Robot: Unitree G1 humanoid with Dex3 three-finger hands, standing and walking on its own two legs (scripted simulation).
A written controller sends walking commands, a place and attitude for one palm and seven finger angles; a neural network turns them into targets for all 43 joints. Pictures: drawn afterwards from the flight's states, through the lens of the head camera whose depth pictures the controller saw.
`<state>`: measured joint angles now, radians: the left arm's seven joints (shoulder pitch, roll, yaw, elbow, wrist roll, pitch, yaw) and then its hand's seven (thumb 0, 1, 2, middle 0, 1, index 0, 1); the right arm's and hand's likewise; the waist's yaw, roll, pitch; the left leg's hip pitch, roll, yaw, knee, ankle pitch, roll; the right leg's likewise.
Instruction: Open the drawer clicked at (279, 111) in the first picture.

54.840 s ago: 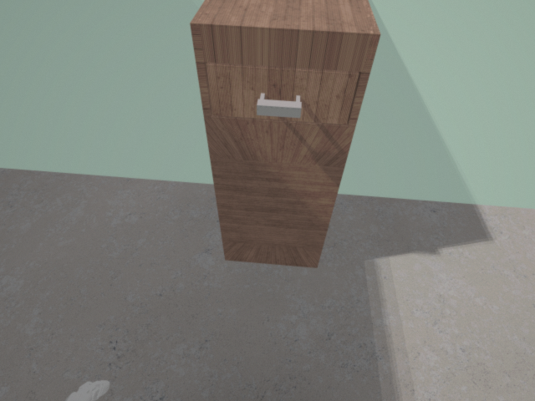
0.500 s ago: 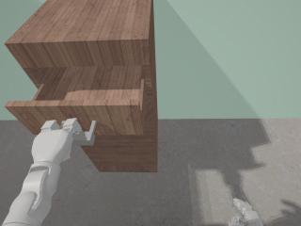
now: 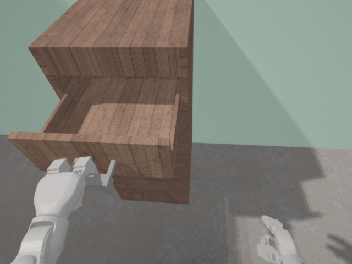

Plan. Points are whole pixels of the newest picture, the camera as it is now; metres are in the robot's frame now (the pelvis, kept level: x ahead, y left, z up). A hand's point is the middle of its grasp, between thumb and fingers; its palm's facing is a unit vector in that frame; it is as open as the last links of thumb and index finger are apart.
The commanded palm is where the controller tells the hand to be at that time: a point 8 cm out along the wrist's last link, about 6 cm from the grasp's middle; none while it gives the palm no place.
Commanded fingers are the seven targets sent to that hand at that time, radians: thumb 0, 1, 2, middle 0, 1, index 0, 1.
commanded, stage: pull the drawer open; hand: left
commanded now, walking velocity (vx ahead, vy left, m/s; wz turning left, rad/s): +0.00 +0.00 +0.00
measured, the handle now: (91, 172) +0.29 +0.23 +0.06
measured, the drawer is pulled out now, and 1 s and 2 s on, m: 0.22 0.30 0.30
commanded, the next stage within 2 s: open the thumb to release the handle in 0.90 s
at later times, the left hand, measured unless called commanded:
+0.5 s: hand (64, 224) +0.18 +0.25 +0.04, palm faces +0.01 -0.08 -1.00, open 5.8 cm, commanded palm +0.14 +0.26 +0.09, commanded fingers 0.00 0.90 0.90 -0.40 -1.35 -0.40 -1.35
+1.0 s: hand (59, 238) +0.15 +0.25 +0.04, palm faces -0.01 -0.09 -1.00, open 5.9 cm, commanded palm +0.13 +0.27 +0.09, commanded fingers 0.00 0.83 0.87 -0.40 -1.34 -0.40 -1.34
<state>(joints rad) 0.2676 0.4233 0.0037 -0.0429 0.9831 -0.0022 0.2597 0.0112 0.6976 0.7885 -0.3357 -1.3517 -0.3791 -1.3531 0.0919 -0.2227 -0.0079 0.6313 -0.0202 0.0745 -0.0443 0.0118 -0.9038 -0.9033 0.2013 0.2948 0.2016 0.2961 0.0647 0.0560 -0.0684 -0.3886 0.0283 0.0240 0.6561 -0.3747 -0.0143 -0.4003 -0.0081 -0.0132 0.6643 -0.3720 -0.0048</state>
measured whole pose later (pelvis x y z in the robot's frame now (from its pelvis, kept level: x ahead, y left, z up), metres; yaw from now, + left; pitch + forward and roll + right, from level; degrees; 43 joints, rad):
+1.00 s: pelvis +0.00 +0.00 -0.01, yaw -2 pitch +7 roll +0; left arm 0.70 0.44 0.05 -0.33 0.94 0.02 0.35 0.00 0.70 0.74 -0.37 -1.35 -0.35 -1.35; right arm 0.13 -0.24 0.01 0.55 -0.03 0.08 0.01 0.01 -0.90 -0.90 0.20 0.29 0.20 0.30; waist 0.06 0.06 -0.10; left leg -0.45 0.05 0.05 0.75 -0.42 -0.02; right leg -0.46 0.01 0.01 0.74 -0.40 0.00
